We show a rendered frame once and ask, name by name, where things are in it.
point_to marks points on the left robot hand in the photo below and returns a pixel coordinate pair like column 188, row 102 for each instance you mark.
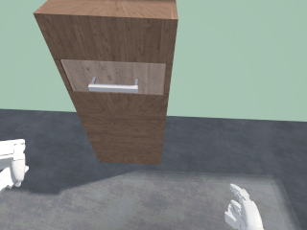
column 13, row 163

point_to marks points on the right robot hand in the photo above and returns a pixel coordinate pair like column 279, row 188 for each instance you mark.
column 247, row 213

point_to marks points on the drawer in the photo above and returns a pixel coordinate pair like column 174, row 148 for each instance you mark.
column 150, row 76

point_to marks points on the cabinet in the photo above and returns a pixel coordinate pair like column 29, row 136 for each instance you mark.
column 121, row 127

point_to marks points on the handle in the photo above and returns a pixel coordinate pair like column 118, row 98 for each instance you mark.
column 122, row 88

